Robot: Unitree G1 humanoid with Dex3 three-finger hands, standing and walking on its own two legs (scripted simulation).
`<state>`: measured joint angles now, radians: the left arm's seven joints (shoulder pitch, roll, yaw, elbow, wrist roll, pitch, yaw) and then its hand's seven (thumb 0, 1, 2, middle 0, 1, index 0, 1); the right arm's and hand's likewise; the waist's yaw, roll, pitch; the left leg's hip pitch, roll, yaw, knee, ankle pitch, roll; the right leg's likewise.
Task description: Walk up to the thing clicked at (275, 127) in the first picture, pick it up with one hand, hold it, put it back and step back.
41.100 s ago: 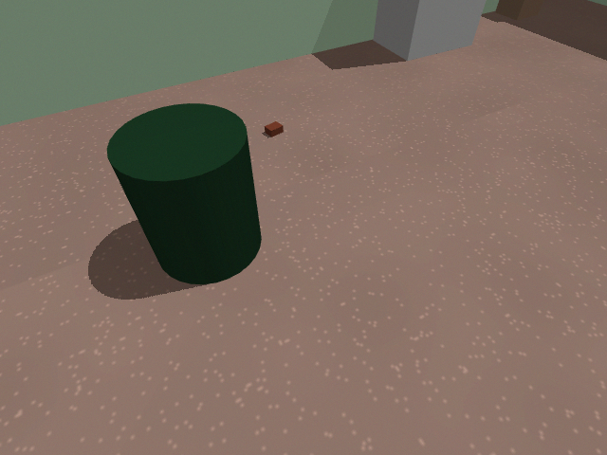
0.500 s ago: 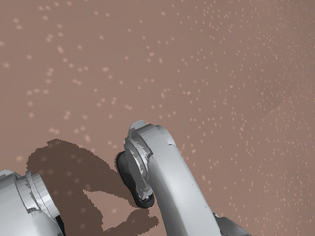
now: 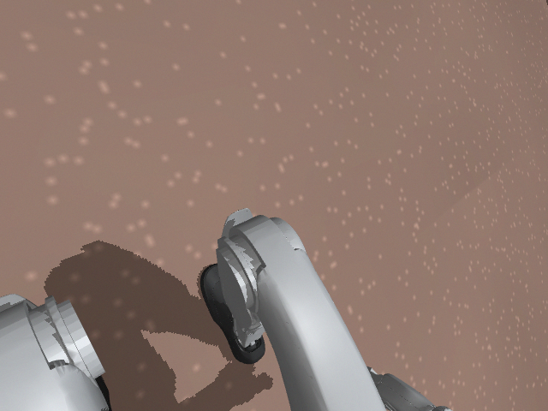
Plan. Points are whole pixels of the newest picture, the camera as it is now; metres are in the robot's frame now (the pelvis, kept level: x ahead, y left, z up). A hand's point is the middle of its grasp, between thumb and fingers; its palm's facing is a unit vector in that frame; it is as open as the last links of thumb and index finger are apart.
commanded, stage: close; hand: left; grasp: from above
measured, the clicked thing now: out of the picture +0.46 +0.31 -0.29
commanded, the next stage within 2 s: settle in 0.20 s
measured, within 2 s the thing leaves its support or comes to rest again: leaves its support in 0.60 s
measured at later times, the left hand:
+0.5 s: hand out of the picture +0.45 +0.31 -0.26, palm faces -0.39 -0.22 -0.90, open 9.6 cm
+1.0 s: hand out of the picture +0.44 +0.32 -0.18, palm faces -0.38 -0.19 -0.91, open 9.6 cm
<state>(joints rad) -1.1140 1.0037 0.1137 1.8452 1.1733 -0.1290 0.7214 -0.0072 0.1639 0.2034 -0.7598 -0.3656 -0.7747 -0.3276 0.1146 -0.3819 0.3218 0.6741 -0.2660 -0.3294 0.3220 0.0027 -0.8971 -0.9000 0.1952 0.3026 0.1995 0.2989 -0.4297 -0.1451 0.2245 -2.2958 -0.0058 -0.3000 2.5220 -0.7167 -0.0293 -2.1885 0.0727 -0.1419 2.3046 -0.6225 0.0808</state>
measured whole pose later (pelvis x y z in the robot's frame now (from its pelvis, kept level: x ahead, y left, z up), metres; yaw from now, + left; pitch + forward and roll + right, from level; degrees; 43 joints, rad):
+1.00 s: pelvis +0.01 -0.01 +0.02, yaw +4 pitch +32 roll -11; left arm -1.01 0.76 0.07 1.56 1.08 -0.02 0.50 -0.01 0.03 0.21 -0.92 -0.26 -0.93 -0.23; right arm 0.16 -0.36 0.15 0.71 -0.18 -0.23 0.31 0.00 -0.91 -0.90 0.20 0.30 0.20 0.30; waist -0.32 0.00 0.02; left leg -2.30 0.00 -0.22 2.43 -0.70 -0.03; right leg -2.23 0.04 -0.08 2.28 -0.64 0.07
